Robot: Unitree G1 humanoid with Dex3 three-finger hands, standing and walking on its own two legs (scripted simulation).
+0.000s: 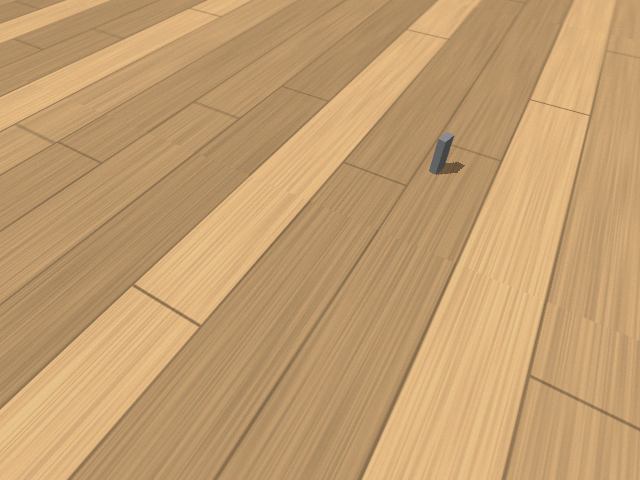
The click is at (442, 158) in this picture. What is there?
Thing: carton on end
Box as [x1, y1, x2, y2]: [429, 132, 453, 174]
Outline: 448,132 446,132 438,139 429,169 429,171 435,174 443,167 453,135
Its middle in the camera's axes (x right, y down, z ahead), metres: +0.60 -0.40 +1.87
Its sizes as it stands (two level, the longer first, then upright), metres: 0.078 0.038 0.192
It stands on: the floor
